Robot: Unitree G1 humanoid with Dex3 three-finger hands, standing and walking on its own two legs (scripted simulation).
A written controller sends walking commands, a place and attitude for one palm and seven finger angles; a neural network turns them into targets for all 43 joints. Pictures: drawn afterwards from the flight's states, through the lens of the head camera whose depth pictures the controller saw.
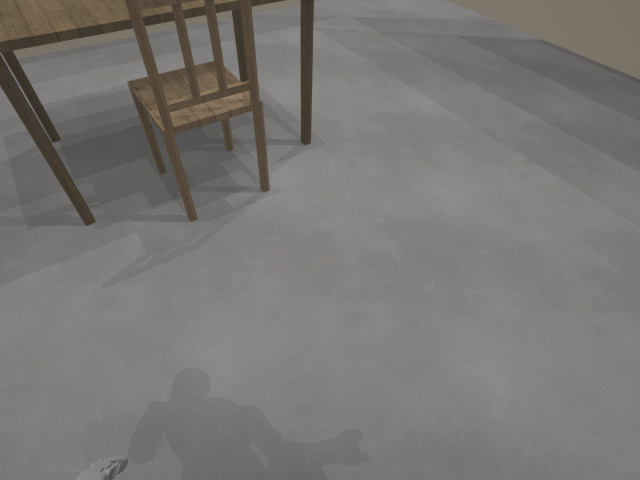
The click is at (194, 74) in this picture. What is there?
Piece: chair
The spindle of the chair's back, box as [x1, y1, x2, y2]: [171, 3, 200, 97]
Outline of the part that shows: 171,5 191,93 193,97 200,95 180,3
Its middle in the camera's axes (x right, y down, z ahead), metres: -0.43 -0.59 +1.24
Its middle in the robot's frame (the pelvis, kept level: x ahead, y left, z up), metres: +1.30 +0.50 -0.08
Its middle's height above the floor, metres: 0.69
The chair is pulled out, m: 0.00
